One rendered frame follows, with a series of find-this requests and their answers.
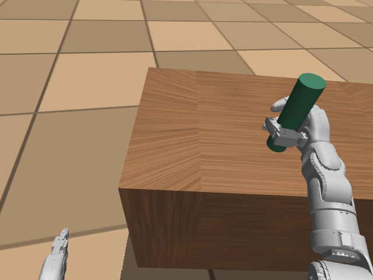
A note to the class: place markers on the right robot arm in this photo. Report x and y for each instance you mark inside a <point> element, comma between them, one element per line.
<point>335,233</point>

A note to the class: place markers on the can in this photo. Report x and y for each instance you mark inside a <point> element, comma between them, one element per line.
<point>304,95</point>

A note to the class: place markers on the right robot hand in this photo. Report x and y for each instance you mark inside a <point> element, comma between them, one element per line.
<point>315,128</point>

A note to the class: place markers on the left robot hand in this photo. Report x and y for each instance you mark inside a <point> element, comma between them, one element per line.
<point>54,266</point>

